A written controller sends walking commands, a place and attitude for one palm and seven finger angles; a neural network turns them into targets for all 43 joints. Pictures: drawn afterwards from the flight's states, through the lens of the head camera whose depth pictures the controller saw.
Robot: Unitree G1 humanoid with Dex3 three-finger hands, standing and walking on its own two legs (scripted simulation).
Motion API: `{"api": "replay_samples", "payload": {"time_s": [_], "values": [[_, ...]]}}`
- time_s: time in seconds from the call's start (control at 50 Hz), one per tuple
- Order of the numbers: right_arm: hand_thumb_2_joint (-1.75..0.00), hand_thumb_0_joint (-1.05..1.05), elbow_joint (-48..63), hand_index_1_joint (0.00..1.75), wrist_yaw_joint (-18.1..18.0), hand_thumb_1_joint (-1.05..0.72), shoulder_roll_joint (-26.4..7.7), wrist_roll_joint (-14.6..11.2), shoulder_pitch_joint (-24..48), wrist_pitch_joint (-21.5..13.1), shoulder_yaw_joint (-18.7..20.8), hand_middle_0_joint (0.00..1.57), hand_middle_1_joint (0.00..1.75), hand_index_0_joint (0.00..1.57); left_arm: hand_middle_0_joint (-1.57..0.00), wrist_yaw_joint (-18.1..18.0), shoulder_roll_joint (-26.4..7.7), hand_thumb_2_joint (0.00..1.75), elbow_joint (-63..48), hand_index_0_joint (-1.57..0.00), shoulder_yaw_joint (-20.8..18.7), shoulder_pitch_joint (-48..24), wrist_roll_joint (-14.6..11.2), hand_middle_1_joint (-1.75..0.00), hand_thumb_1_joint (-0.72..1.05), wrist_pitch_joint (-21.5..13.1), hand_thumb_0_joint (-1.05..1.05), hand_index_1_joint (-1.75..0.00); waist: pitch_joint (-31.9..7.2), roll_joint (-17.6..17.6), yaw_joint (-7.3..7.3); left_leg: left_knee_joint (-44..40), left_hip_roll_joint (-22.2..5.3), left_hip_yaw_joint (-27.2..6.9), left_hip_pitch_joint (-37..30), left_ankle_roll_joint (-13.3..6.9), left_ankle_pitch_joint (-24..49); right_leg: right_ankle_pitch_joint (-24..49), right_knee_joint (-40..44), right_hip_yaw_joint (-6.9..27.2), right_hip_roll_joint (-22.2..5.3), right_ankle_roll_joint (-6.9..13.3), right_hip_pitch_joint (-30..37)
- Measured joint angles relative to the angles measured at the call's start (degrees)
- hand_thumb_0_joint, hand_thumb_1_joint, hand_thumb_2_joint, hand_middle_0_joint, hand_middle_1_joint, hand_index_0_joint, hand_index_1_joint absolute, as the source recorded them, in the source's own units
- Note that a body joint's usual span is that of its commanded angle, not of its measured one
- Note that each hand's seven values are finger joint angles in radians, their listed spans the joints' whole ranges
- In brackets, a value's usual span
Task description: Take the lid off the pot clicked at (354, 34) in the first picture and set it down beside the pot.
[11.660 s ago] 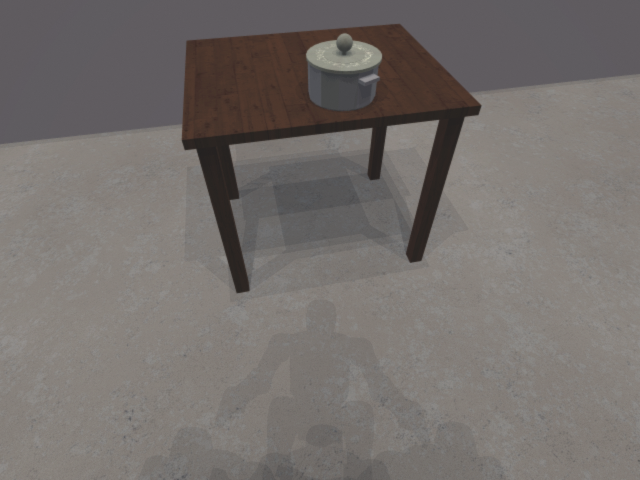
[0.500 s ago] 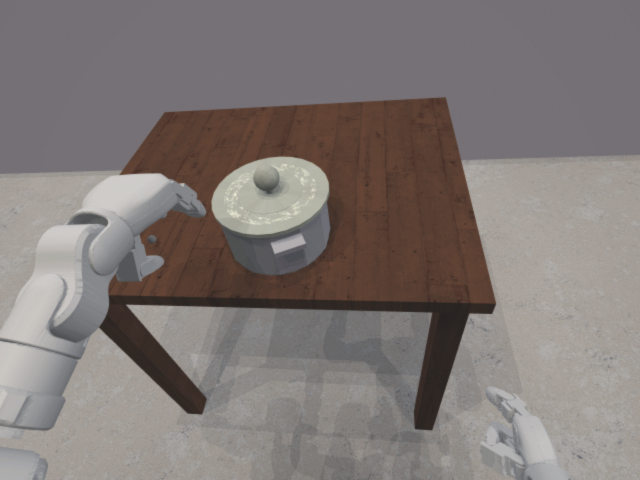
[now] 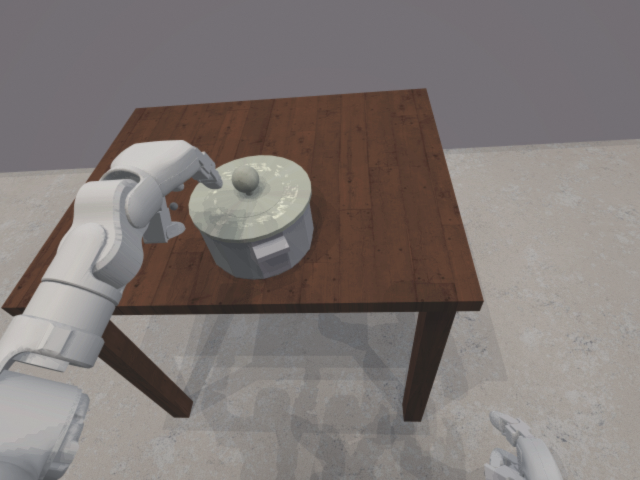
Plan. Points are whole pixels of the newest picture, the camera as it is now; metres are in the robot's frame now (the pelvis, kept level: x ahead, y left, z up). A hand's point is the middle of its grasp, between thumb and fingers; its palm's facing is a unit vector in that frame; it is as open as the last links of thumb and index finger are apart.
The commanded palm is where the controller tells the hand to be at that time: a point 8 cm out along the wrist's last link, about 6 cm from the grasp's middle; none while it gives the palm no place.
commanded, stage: move the open hand above the knob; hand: left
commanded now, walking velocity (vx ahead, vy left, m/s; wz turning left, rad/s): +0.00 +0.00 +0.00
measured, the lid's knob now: (245, 179) +0.54 +0.15 +0.08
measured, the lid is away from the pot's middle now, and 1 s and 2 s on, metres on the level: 0.00 0.00 0.00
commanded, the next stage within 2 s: lower the open fingers around the knob in 1.48 s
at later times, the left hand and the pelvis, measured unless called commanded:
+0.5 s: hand (210, 170) +0.46 +0.16 +0.16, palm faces -0.27 -0.02 -0.96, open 10.0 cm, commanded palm +0.46 +0.17 +0.23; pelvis +0.01 +0.01 +0.00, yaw -1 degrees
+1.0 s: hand (227, 145) +0.51 +0.15 +0.17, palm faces -0.30 -0.04 -0.95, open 10.0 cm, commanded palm +0.50 +0.16 +0.23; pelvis +0.02 +0.01 +0.00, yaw -2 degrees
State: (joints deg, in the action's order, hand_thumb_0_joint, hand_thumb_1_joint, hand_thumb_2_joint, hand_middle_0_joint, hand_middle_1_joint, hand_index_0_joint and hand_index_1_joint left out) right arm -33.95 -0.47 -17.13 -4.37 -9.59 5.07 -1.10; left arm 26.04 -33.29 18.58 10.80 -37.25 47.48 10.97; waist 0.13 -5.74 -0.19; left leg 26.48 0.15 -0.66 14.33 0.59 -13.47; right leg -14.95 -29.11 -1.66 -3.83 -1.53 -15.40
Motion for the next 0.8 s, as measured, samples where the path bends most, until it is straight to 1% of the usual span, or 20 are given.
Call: {"api": "replay_samples", "payload": {"time_s": [0.1,0.38,0.48,0.56,0.62,0.68,0.72,0.8], "values": [[-0.90,0.01,-0.45,0.30,-0.03,-0.91,0.27,-0.17,-0.32,0.24,-0.09,0.20,0.30,0.20,-0.86,-0.48,1.09,1.46,4.29,-0.86,1.25,-3.70,0.52,-0.08,-0.29,0.38,0.00,-0.08,-0.36,0.30,-0.48,-0.05,0.16,0.14,0.34,-0.18,-0.17,-0.09,0.12,0.14,-0.16,-0.17,-0.34],[-0.90,0.01,-1.43,0.30,0.31,-0.91,0.52,-0.15,-1.84,0.84,0.19,0.20,0.30,0.20,-0.86,-1.85,4.15,1.46,11.50,-0.86,3.53,-10.88,1.81,-0.08,-0.29,1.87,0.00,-0.08,-1.34,0.77,-1.56,-0.28,0.42,0.72,0.94,-0.58,-0.62,-0.30,0.46,0.71,-0.41,-0.56,-1.09],[-0.90,0.01,-2.28,0.30,0.01,-0.91,0.64,-0.21,-1.98,1.03,-0.08,0.20,0.30,0.20,-0.86,-2.15,5.30,1.46,17.08,-0.86,4.41,-14.64,2.22,-0.08,-0.29,2.55,0.00,-0.08,-1.49,1.13,-2.06,-0.14,0.40,0.75,1.55,-0.59,-0.70,-0.36,0.31,0.75,-0.38,-0.56,-1.73],[-0.90,0.01,-2.55,0.30,-0.35,-0.91,0.77,0.02,-2.86,0.50,0.20,0.20,0.30,0.20,-0.86,-2.41,5.68,1.46,19.68,-0.86,4.83,-17.07,2.77,-0.08,-0.29,2.12,0.00,-0.08,-1.79,1.23,-2.47,-0.23,0.34,0.78,1.98,-0.58,-0.66,-0.27,0.47,0.78,-0.31,-0.53,-2.14],[-0.90,0.01,-3.26,0.30,-0.51,-0.91,0.72,-0.04,-3.20,0.63,0.00,0.20,0.30,0.20,-0.86,-2.69,6.33,1.46,24.45,-0.86,4.35,-19.75,2.84,-0.08,-0.29,1.96,0.00,-0.08,-2.09,1.47,-2.93,-0.26,0.24,0.89,2.33,-0.55,-0.69,-0.22,0.54,0.88,-0.21,-0.53,-2.54],[-0.90,0.01,-3.62,0.30,-0.84,-0.91,0.71,-0.05,-3.61,0.68,-0.03,0.20,0.30,0.20,-0.86,-2.67,6.13,1.46,28.40,-0.86,4.59,-22.10,3.30,-0.08,-0.29,1.83,0.00,-0.08,-2.05,1.77,-3.60,-0.31,0.09,1.08,2.85,-0.55,-0.64,-0.06,0.62,1.08,-0.05,-0.50,-3.15],[-0.90,0.01,-3.78,0.30,-1.09,-0.91,0.70,0.08,-4.24,0.31,0.20,0.20,0.30,0.20,-0.86,-2.69,5.90,1.46,29.65,-0.86,4.76,-23.29,3.58,-0.08,-0.29,1.29,0.00,-0.08,-2.00,1.94,-3.97,-0.38,0.01,1.18,3.19,-0.56,-0.60,0.08,0.78,1.18,0.04,-0.48,-3.50],[-0.90,0.01,-4.38,0.30,-1.36,-0.91,0.45,0.35,-5.77,-0.28,0.62,0.20,0.30,0.20,-0.86,-3.48,5.78,1.46,31.84,-0.86,3.70,-25.23,3.95,-0.08,-0.29,-0.01,0.00,-0.08,-2.50,1.99,-4.66,-0.51,-0.15,1.43,3.76,-0.60,-0.65,0.33,1.27,1.41,0.22,-0.52,-4.03]]}}
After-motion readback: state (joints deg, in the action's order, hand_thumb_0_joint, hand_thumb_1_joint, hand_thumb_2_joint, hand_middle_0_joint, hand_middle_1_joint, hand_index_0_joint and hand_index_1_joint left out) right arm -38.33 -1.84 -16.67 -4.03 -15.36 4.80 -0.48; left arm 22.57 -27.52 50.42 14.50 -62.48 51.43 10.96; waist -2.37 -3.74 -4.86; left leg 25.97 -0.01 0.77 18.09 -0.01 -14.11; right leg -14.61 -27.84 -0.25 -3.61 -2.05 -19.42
